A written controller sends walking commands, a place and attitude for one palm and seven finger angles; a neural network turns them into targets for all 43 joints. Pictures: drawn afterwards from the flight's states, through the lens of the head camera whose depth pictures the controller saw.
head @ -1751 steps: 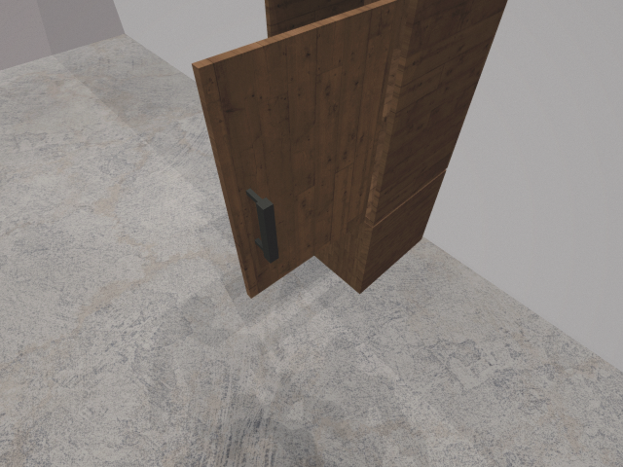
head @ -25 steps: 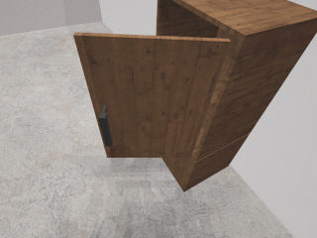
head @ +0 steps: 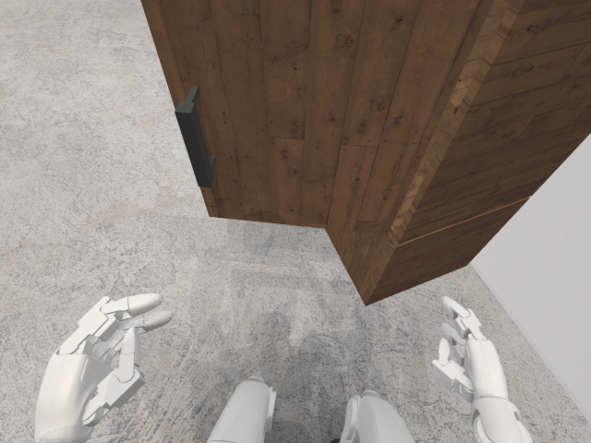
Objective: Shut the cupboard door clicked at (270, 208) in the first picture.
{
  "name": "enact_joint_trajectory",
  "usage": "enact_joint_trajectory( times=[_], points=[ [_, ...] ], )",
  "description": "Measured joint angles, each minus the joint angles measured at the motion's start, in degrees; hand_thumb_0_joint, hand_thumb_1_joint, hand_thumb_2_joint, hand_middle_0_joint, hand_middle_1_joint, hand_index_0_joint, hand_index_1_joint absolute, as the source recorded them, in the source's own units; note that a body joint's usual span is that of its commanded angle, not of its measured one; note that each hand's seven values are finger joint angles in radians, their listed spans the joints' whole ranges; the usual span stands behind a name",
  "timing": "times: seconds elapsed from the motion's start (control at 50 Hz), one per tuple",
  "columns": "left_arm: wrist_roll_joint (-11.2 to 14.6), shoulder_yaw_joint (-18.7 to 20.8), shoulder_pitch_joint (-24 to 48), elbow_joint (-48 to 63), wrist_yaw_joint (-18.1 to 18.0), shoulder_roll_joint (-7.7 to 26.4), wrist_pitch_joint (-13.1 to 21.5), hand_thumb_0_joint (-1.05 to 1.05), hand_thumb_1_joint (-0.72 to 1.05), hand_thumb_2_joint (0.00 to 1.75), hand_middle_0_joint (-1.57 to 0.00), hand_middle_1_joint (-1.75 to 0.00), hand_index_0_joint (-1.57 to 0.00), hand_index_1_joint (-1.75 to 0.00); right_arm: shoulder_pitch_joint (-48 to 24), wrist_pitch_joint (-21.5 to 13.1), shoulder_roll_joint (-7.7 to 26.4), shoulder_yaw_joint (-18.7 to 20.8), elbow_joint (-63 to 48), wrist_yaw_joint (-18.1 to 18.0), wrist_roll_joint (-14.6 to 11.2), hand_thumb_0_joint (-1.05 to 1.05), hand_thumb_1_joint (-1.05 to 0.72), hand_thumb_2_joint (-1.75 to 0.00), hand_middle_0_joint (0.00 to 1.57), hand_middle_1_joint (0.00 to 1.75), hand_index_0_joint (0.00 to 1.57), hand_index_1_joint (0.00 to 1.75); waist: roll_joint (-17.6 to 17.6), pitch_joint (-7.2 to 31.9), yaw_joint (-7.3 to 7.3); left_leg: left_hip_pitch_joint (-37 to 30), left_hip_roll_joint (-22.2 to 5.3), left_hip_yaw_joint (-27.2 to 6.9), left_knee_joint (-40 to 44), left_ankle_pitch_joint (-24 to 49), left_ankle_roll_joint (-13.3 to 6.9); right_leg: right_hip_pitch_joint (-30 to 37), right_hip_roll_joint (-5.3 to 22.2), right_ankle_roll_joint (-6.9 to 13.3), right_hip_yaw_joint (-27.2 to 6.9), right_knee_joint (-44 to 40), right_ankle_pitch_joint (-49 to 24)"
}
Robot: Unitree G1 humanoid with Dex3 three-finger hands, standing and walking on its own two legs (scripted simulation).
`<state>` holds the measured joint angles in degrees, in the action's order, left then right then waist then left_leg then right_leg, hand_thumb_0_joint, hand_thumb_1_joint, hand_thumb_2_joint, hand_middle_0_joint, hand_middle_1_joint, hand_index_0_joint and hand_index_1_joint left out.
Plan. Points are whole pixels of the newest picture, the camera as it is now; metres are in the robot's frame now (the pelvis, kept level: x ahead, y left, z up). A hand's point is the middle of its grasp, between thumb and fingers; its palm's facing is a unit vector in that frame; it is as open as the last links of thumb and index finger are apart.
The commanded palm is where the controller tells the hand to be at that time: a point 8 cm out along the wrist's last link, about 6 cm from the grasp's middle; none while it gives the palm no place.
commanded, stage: raise the hand and make a fist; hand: left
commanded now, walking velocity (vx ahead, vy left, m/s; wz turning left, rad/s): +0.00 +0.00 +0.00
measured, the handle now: (200, 139) +0.53 +0.23 +0.05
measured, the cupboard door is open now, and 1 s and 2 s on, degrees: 62 62 62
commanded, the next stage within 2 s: bring the fist close to the handle in 1.34 s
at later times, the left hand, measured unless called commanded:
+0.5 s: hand (146, 343) +0.21 +0.20 +0.05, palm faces +0.01 -1.00 -0.02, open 3.3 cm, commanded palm +0.18 +0.26 +0.06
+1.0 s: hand (141, 315) +0.24 +0.22 +0.06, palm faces +0.01 -1.00 -0.03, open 3.1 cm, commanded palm +0.21 +0.27 +0.06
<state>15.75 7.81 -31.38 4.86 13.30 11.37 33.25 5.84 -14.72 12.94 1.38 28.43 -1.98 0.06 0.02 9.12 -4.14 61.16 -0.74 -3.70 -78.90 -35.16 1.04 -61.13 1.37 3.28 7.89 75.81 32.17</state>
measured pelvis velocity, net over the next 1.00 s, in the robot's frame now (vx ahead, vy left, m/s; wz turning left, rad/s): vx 0.01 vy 0.03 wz -0.02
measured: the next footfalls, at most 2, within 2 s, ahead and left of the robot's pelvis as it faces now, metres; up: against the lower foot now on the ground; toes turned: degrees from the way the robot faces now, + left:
none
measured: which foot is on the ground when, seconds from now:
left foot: down 0.00-1.00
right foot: down 0.00-1.00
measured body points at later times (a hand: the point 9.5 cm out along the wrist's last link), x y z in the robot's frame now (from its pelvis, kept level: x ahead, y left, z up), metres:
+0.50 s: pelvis +0.00 +0.02 +0.01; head +0.08 +0.04 +0.45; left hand +0.20 +0.26 +0.06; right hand +0.18 -0.23 -0.06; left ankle +0.03 +0.13 -0.61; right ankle +0.05 -0.09 -0.61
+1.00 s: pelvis +0.01 +0.03 +0.01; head +0.09 +0.05 +0.45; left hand +0.23 +0.27 +0.06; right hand +0.20 -0.20 -0.06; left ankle +0.03 +0.13 -0.61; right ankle +0.05 -0.09 -0.61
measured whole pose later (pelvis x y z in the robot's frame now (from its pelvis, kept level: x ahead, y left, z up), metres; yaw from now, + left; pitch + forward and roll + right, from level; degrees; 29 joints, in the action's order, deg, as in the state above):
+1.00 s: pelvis +0.01 +0.03 +0.01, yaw -1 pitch +19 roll -3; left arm 15.1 8.3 -22.0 2.3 12.3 13.3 24.1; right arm 12.9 -8.5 13.1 -1.0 27.4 -2.4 0.0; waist 1.1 10.1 -0.3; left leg 60.5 -0.1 -1.6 -76.4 -34.8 -1.8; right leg -60.2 1.7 0.4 5.7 71.9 30.4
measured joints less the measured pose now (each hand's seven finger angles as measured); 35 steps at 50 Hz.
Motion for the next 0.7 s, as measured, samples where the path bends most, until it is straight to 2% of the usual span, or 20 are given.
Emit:
enact_joint_trajectory(
  times=[0.04, 0.1, 0.14, 0.18, 0.22, 0.28, 0.34, 0.4, 0.56, 0.7],
  points=[
    [0.8, 0.1, 2.9, 0.3, 2.5, 0.2, -1.5, 0.02, 0.9, 0.9, -0.59, -0.73, -0.59, -0.73, 0.1, 0.6, -0.9, -1.0, 0.9, -0.4, -0.4, 0.01, -0.91, -0.9, 0.2, 0.3, 0.2, 0.3, 0.7, -0.1, -0.07, 1.1, -0.1, -0.4, -0.7, -0.1, 0.2, -0.9, -0.1, 0.2, 0.4, 0.5, 0.1],
    [1.4, 0.2, 6.3, -0.5, 5.4, 0.5, -6.9, 0.02, 0.9, 0.9, -0.65, -0.79, -0.64, -0.79, 1.3, 2.1, -2.4, -1.8, 1.9, -0.8, -1.1, 0.01, -0.91, -0.9, 0.2, 0.3, 0.2, 0.3, 1.2, 0.0, 0.55, 1.5, -0.2, -0.1, -0.6, 0.0, 0.3, -1.5, -0.2, 0.1, 0.1, 0.4, -0.1],
    [1.5, 0.6, 7.0, -1.1, 5.6, 0.7, -10.5, 0.02, 0.9, 0.9, -0.68, -0.82, -0.68, -0.83, 2.6, 3.2, -3.1, -1.8, 2.2, -0.9, -1.5, 0.01, -0.91, -0.9, 0.2, 0.3, 0.2, 0.3, 1.4, 0.1, 1.35, 1.0, -0.3, 0.4, 0.1, 0.1, 0.2, -1.3, -0.3, -0.1, -0.4, -0.1, -0.3],
    [1.5, 1.2, 6.6, -1.3, 4.6, 0.7, -12.4, 0.02, 0.9, 0.9, -0.72, -0.86, -0.72, -0.87, 4.2, 3.9, -3.4, -1.5, 2.5, -1.0, -1.5, 0.01, -0.91, -0.9, 0.2, 0.3, 0.2, 0.3, 1.5, 0.2, 2.18, 0.1, -0.3, 0.9, 1.1, 0.3, -0.1, -0.7, -0.3, -0.3, -0.9, -0.8, -0.6],
    [1.5, 1.8, 5.8, -1.4, 3.1, 0.5, -12.4, 0.02, 0.9, 0.9, -0.76, -0.9, -0.75, -0.91, 5.7, 4.2, -3.2, -1.0, 2.7, -1.1, -1.4, 0.01, -0.91, -0.9, 0.2, 0.3, 0.2, 0.3, 1.5, 0.4, 2.77, -0.6, -0.3, 1.4, 2.0, 0.6, -0.3, -0.1, -0.4, -0.6, -1.4, -1.6, -0.9],
    [1.5, 2.4, 4.3, -1.3, 1.3, 0.2, -9.9, 0.02, 0.9, 0.9, -0.81, -0.96, -0.81, -0.97, 7.6, 4.1, -2.0, -0.2, 3.1, -1.1, -1.2, 0.01, -0.91, -0.9, 0.2, 0.3, 0.2, 0.3, 1.4, 0.8, 3.42, -1.3, -0.2, 1.9, 2.9, 0.8, -0.7, 0.4, -0.3, -1.0, -1.9, -2.5, -1.3],
    [1.4, 2.1, 3.7, -1.6, 0.8, 0.1, -7.1, 0.02, 0.9, 0.9, -0.87, -1.02, -0.86, -1.03, 8.4, 4.1, -0.5, 0.5, 3.2, -1.3, -1.0, 0.01, -0.91, -0.9, 0.2, 0.3, 0.2, 0.3, 1.2, 0.9, 3.76, -1.3, 0.0, 2.3, 3.0, 1.0, -1.2, 0.5, -0.1, -1.3, -2.3, -2.7, -1.5],
    [1.1, 1.0, 3.6, -2.1, 0.8, 0.2, -5.8, 0.02, 0.9, 0.9, -0.92, -1.08, -0.92, -1.09, 8.5, 3.9, 0.8, 0.9, 2.7, -1.6, -1.0, 0.01, -0.91, -0.9, 0.2, 0.3, 0.2, 0.3, 1.1, 0.8, 4.05, -0.9, 0.2, 2.4, 2.6, 1.0, -1.7, 0.2, 0.1, -1.7, -2.4, -2.6, -1.7],
    [-0.4, -0.5, 4.6, -1.0, -1.6, 0.8, -5.8, 0.02, 0.9, 0.9, -1.07, -1.24, -1.07, -1.25, 6.8, 4.4, 0.9, 0.4, 0.0, -1.4, -0.5, 0.01, -0.91, -0.9, 0.2, 0.3, 0.2, 0.3, 0.4, 0.6, 4.3, -0.5, 0.5, 2.7, 2.1, 1.0, -2.5, 0.1, 0.4, -2.4, -2.7, -2.7, -2.1],
    [-1.4, -0.9, 5.9, -1.1, -2.5, 1.1, -7.7, 0.02, 0.9, 0.9, -1.2, -1.38, -1.19, -1.39, 5.9, 5.5, -0.4, -1.8, -1.9, -0.7, -0.2, 0.01, -0.91, -0.9, 0.2, 0.3, 0.2, 0.3, 0.7, 0.8, 3.82, -1.0, 0.7, 2.5, 2.7, 1.2, -2.8, 1.1, 0.5, -2.8, -2.5, -3.8, -2.5]
  ],
)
